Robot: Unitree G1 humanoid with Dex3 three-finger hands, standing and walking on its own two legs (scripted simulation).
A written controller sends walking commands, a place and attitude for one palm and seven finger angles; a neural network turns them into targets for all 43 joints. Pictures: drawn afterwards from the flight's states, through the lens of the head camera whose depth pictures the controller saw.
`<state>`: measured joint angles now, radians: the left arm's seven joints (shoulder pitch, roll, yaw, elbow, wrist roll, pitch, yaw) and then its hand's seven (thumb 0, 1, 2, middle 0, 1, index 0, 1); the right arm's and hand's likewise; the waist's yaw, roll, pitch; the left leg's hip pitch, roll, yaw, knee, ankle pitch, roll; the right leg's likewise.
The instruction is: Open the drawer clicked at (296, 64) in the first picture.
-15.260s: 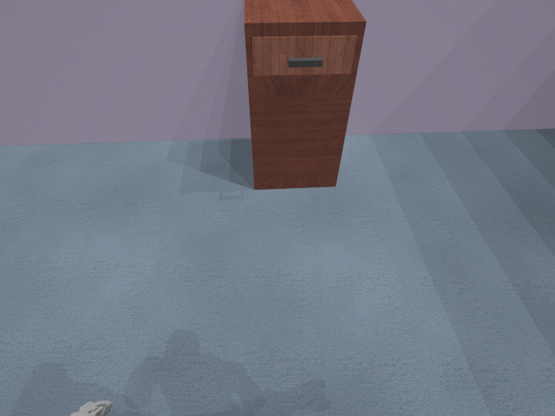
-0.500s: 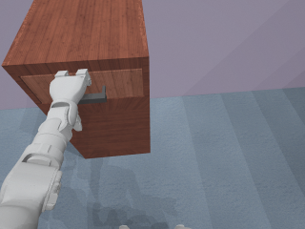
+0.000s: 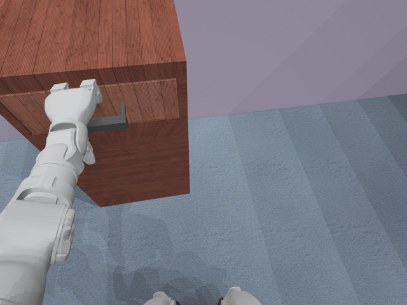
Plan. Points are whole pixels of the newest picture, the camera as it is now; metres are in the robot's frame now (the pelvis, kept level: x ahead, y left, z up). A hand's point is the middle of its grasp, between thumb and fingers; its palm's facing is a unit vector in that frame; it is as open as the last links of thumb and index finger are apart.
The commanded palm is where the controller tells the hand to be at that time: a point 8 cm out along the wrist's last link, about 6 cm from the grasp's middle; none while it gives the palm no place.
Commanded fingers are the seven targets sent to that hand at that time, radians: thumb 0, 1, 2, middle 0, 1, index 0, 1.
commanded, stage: move the hooked fingers above the handle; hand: left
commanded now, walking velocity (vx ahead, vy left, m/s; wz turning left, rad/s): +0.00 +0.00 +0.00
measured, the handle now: (99, 117) +0.55 +0.20 -0.03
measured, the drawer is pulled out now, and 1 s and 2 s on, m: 0.00 0.00 0.00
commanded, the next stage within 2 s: lower the fingers behind the handle in 0.56 s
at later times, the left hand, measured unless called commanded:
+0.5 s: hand (91, 117) +0.51 +0.20 +0.03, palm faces -0.06 -0.03 -1.00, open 13.7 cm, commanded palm +0.49 +0.20 +0.08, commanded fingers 0.00 -0.50 0.30 -0.30 -1.20 -0.30 -1.20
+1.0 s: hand (94, 129) +0.50 +0.20 +0.00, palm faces -0.07 -0.05 -1.00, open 13.8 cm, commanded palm +0.49 +0.20 +0.05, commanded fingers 0.00 -0.50 0.30 -0.30 -1.20 -0.30 -1.20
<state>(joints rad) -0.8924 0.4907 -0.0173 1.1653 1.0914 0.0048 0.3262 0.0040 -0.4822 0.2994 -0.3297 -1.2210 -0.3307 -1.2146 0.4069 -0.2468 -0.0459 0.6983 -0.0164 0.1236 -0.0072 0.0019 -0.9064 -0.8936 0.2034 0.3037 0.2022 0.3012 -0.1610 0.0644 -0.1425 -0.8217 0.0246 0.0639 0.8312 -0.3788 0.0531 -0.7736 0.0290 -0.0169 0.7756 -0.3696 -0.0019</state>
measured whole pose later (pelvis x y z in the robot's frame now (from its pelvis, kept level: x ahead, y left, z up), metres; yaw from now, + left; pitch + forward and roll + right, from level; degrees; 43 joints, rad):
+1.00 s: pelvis +0.01 -0.01 -0.01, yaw +1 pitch +22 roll -2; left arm -0.87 0.45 -0.05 1.14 1.10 -0.05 0.37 0.00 -0.48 0.30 -0.32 -1.20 -0.32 -1.20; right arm 0.37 -0.26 -0.06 0.72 -0.03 0.11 0.00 0.00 -0.91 -0.89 0.20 0.30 0.20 0.30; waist -0.15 0.06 -0.16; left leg -0.86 0.02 0.03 0.87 -0.40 0.04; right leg -0.81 0.03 -0.05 0.82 -0.40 -0.02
